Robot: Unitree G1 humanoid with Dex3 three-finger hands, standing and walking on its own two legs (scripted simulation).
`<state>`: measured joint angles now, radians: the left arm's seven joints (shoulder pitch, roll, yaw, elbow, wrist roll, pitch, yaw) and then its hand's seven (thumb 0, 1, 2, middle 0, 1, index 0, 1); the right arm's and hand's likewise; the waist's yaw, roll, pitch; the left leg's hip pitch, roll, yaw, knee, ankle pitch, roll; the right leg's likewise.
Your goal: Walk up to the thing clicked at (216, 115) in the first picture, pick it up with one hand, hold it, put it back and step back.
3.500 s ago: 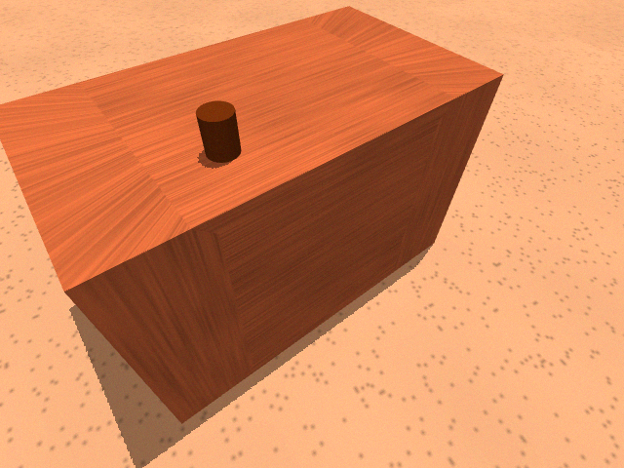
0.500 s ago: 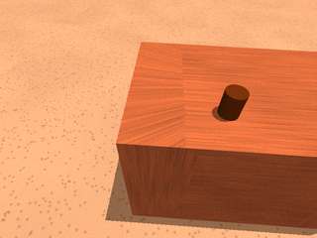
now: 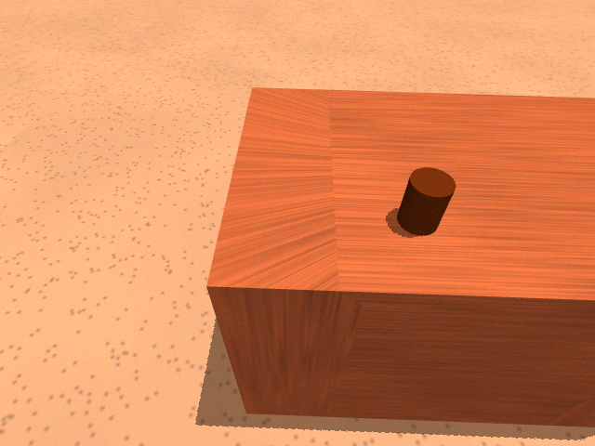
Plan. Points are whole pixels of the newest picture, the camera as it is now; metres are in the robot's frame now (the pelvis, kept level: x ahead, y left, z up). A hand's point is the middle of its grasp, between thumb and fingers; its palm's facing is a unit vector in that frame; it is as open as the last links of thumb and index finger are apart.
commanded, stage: walk up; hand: right
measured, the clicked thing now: (424, 202) +0.51 -0.22 +0.02
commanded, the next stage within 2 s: stand in 0.66 s
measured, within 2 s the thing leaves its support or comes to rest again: neither
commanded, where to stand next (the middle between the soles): +0.05 +0.01 m, yaw -2 degrees
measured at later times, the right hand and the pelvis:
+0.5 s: hand out of the picture +0.08 -0.25 -0.15, palm faces +0.02 +0.94 -0.33, open 7.4 cm; pelvis +0.01 +0.00 +0.00, yaw -1 degrees
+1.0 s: hand out of the picture +0.08 -0.26 -0.15, palm faces +0.01 +0.94 -0.34, open 7.4 cm; pelvis +0.00 +0.00 +0.00, yaw -1 degrees
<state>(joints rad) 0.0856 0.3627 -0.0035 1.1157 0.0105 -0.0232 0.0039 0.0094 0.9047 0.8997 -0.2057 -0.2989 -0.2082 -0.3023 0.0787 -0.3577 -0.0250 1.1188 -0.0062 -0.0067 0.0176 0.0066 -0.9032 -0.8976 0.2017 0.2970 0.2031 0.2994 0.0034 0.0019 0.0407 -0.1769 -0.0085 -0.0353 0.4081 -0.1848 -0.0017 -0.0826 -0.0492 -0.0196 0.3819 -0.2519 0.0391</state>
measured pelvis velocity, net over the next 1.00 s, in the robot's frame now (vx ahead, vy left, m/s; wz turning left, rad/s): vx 0.00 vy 0.00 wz -0.01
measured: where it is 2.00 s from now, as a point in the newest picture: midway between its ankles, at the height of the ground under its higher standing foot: outside the picture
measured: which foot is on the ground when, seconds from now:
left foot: down 0.00-1.00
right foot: down 0.00-1.00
